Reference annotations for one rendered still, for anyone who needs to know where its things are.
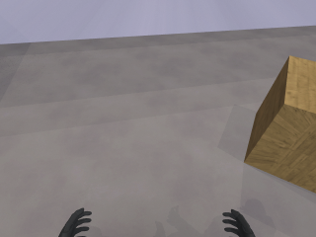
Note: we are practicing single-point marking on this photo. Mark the robot left hand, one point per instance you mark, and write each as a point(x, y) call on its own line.
point(70, 230)

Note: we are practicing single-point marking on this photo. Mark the robot right hand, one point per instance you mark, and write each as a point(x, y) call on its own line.
point(244, 229)

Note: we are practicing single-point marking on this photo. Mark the pedestal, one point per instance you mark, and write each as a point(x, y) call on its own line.
point(283, 137)

